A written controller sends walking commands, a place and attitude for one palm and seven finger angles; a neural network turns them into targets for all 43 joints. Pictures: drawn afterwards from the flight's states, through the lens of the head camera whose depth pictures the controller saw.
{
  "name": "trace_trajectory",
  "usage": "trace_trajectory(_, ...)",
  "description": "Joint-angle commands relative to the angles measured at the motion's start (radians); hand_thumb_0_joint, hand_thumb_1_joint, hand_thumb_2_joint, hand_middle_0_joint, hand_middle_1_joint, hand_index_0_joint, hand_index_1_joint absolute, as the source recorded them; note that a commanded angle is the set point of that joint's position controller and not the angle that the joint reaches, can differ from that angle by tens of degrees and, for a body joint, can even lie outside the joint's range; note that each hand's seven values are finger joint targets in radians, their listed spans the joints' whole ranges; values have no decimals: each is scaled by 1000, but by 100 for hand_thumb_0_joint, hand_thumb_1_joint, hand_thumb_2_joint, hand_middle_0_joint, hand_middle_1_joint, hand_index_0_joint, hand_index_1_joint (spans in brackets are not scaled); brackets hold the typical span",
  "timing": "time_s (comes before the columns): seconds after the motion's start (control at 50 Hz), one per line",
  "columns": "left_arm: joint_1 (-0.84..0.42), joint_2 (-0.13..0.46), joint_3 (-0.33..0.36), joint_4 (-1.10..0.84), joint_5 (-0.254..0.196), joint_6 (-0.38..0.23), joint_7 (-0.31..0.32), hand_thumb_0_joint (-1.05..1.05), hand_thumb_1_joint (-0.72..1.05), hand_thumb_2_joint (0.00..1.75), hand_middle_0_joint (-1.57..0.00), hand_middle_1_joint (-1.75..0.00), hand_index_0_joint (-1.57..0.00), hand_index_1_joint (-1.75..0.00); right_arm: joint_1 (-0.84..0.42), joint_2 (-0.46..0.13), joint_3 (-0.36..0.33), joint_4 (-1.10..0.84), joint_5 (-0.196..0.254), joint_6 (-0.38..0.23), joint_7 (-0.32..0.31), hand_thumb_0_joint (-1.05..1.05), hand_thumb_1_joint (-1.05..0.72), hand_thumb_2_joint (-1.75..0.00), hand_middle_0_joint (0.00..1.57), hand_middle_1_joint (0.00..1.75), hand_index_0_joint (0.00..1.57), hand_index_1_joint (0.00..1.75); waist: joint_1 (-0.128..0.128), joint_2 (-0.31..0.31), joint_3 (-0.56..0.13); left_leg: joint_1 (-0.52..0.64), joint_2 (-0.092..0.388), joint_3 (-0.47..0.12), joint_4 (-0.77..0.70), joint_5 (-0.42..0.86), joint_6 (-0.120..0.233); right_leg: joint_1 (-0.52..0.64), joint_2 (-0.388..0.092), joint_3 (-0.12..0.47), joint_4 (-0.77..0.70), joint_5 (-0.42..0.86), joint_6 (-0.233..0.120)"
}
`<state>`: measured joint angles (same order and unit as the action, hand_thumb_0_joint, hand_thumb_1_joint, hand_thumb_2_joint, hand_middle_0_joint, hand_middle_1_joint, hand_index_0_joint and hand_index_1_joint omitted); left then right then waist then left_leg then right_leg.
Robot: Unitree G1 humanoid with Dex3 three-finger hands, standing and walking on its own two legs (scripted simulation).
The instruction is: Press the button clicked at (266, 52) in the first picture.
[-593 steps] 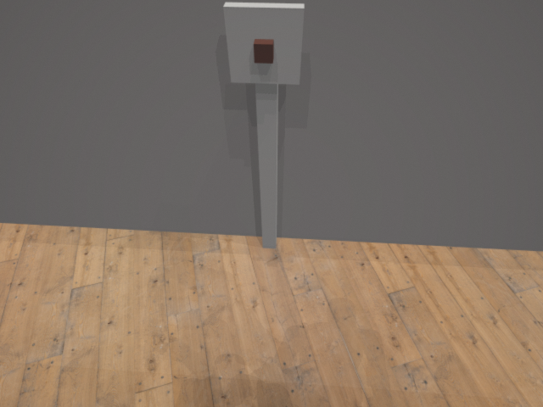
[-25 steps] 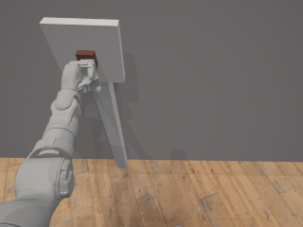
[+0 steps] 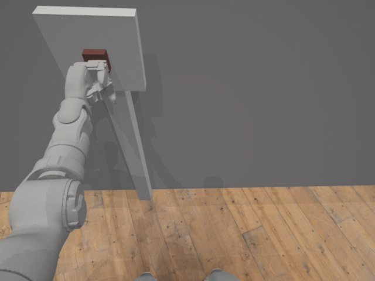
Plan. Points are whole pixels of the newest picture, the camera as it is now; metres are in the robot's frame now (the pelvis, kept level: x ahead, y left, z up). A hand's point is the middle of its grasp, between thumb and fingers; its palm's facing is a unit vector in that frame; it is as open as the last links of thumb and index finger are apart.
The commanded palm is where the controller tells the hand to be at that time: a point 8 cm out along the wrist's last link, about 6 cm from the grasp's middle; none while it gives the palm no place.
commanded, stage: pull the fist back off the button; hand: left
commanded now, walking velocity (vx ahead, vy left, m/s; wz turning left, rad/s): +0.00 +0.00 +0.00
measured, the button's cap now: (97, 58) +0.54 +0.16 +0.17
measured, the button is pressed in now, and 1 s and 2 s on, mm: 9 0 0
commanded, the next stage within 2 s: draw the hand back to the body in 0.98 s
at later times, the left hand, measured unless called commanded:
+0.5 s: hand (113, 93) +0.47 +0.13 +0.13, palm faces -0.04 -1.00 -0.01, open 3.3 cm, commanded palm +0.44 +0.18 +0.14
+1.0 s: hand (106, 122) +0.40 +0.14 +0.13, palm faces -0.04 -1.00 +0.00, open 3.1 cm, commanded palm +0.38 +0.19 +0.14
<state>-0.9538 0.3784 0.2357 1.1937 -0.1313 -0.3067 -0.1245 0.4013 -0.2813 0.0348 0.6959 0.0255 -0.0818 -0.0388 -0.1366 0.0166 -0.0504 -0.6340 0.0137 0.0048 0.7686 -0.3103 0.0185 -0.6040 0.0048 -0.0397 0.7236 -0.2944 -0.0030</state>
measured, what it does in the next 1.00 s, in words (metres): shifts its weight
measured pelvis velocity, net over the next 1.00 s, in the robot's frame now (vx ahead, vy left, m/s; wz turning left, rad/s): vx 0.05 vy -0.01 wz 0.00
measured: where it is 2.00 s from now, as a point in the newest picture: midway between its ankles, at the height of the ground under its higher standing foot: outside the picture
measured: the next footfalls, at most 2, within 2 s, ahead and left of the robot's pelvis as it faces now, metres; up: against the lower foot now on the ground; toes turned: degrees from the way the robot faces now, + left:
none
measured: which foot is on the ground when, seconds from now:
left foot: down 0.00-1.00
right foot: down 0.00-1.00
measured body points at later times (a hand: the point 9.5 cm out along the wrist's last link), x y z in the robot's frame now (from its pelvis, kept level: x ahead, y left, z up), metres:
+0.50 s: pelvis +0.02 +0.00 +0.00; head +0.06 +0.00 +0.45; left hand +0.47 +0.18 +0.13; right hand +0.09 -0.26 -0.11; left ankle +0.04 +0.11 -0.71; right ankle +0.04 -0.12 -0.71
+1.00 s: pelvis +0.05 -0.01 +0.02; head +0.06 -0.03 +0.46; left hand +0.39 +0.19 +0.13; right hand +0.21 -0.26 -0.07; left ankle +0.04 +0.11 -0.71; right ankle +0.04 -0.12 -0.71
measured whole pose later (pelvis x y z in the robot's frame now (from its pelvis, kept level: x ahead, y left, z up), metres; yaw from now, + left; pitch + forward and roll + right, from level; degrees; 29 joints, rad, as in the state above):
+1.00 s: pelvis +0.05 -0.01 +0.02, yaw +0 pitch +4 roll +0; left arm -0.26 0.21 0.12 0.35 -0.22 -0.06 -0.16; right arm 0.24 -0.26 0.03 0.57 0.06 -0.05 -0.05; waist 0.00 0.04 -0.07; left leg -0.37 0.01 0.00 0.65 -0.35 0.00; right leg -0.35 0.01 -0.04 0.64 -0.35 -0.02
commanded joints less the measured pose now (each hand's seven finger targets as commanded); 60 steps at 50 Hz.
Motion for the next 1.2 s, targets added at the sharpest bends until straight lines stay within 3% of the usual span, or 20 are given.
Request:
trace_trajectory(0.0,-633,156,-12,-248,-6,-49,12,0,90,90,-130,-150,-130,-150,72,-163,-57,-89,1,-43,-7,0,-90,-90,20,30,20,30,-66,27,-306,217,-9,-47,-141,-150,11,12,25,25,-135,-76,-6)
trace_trajectory(0.06,-606,174,9,-246,-3,-46,12,0,90,90,-130,-150,-130,-150,73,-163,-59,-92,1,-43,-4,0,-90,-90,20,30,20,30,-50,34,-333,226,-8,-50,-136,-119,10,24,25,20,-123,-56,-10)
trace_trajectory(0.14,-555,142,1,-274,-6,-45,2,0,90,90,-130,-150,-130,-150,69,-158,-63,-104,0,-42,1,0,-90,-90,20,30,20,30,-33,45,-369,263,-9,-47,-125,-55,8,34,27,14,-114,-11,-14)
trace_trajectory(0.22,-488,95,-14,-298,-25,-37,-4,0,90,90,-130,-150,-130,-150,60,-152,-65,-117,1,-37,5,0,-90,-90,20,30,20,30,-18,-2,-336,258,-9,-44,-126,-30,9,53,31,7,-116,9,-15)
trace_trajectory(0.34,-377,96,-2,-376,-27,-28,-9,0,90,90,-130,-150,-130,-150,28,-142,-67,-146,12,-24,5,0,-90,-90,20,30,20,30,19,0,-321,271,-8,-30,-132,22,10,90,32,8,-116,53,-18)
trace_trajectory(0.42,-271,20,-51,-470,-33,-17,-10,0,90,90,-130,-150,-130,-150,0,-130,-67,-173,15,-23,11,0,-90,-90,20,30,20,30,41,30,-340,326,-8,-32,-131,84,6,110,33,-1,-108,100,-27)
trace_trajectory(0.52,-146,52,-7,-587,-57,14,-5,0,90,90,-130,-150,-130,-150,-33,-126,-68,-201,19,-17,8,0,-90,-90,20,30,20,30,74,-44,-345,311,-12,-11,-136,146,13,211,31,6,-115,194,-22)
trace_trajectory(0.62,-5,104,41,-756,-53,24,10,0,90,90,-130,-150,-130,-150,-76,-110,-63,-230,18,-10,5,0,-90,-90,20,30,20,30,111,-42,-354,312,-15,13,-138,238,18,309,24,20,-110,320,-18)
trace_trajectory(0.64,42,82,27,-801,-48,25,9,0,90,90,-130,-150,-130,-150,-91,-101,-61,-240,19,-12,8,0,-90,-90,20,30,20,30,123,1,-362,332,-15,17,-140,268,16,313,23,21,-103,351,-20)
trace_trajectory(0.68,107,31,-10,-879,-54,37,3,0,90,90,-130,-150,-130,-150,-105,-93,-63,-250,21,-16,12,0,-90,-90,20,30,20,30,122,22,-372,369,-12,21,-137,320,14,317,22,16,-102,395,-19)
trace_trajectory(0.72,184,29,-13,-904,-63,61,-9,0,90,90,-130,-150,-130,-150,-117,-96,-65,-253,24,-15,11,0,-90,-90,20,30,20,30,122,-20,-342,356,-12,23,-139,323,16,338,22,16,-112,411,-18)
trace_trajectory(0.76,224,-23,-53,-959,-77,95,-26,0,90,90,-130,-150,-130,-150,-131,-92,-67,-258,29,-16,10,0,-90,-90,20,30,20,30,118,-14,-338,381,-12,23,-146,344,15,339,19,12,-116,442,-14)
trace_trajectory(0.86,334,-27,-57,-1072,-100,170,-42,0,90,90,-130,-150,-130,-150,-176,-89,-61,-270,34,-16,-1,0,-90,-90,20,30,20,30,122,-19,-286,389,-18,22,-162,327,16,349,11,10,-139,446,-11)
trace_trajectory(0.9,287,-52,-90,-1103,-98,184,-37,0,90,90,-130,-150,-130,-150,-188,-87,-54,-268,33,-17,-8,0,-90,-90,20,30,20,30,98,-25,-255,398,-19,14,-165,298,18,321,12,6,-150,410,-9)
trace_trajectory(0.92,275,-17,-61,-1103,-99,183,-29,0,90,90,-130,-150,-130,-150,-187,-90,-55,-261,30,-17,-13,0,-90,-90,20,30,20,30,97,-65,-238,387,-19,11,-163,285,20,327,11,9,-157,398,-8)
trace_trajectory(1.02,223,-28,-89,-1114,-87,170,-18,0,90,90,-130,-150,-130,-150,-208,-83,-43,-249,26,-21,-25,0,-90,-90,20,30,20,30,86,-29,-243,412,-22,0,-169,243,18,306,9,9,-165,324,-10)
trace_trajectory(1.08,258,-27,-78,-1094,-84,167,-14,0,90,90,-130,-150,-130,-150,-222,-77,-40,-249,25,-25,-25,0,-90,-90,20,30,20,30,112,25,-265,425,-26,-5,-177,233,11,312,6,8,-164,300,-19)
trace_trajectory(1.1,305,-25,-70,-1090,-86,171,-18,0,90,90,-130,-150,-130,-150,-227,-77,-38,-256,24,-26,-23,0,-90,-90,20,30,20,30,126,12,-283,421,-28,-3,-182,239,11,337,5,7,-163,310,-20)
trace_trajectory(1.12,353,25,-23,-1076,-87,175,-16,0,90,90,-130,-150,-130,-150,-228,-83,-40,-259,23,-23,-23,0,-90,-90,20,30,20,30,141,-16,-300,410,-26,-2,-184,248,12,363,6,7,-162,315,-20)
trace_trajectory(1.18,434,8,-24,-1111,-97,203,-31,0,90,90,-130,-150,-130,-150,-255,-74,-35,-283,29,-21,-18,0,-90,-90,20,30,20,30,164,-19,-282,398,-27,11,-202,262,11,398,1,9,-167,358,-18)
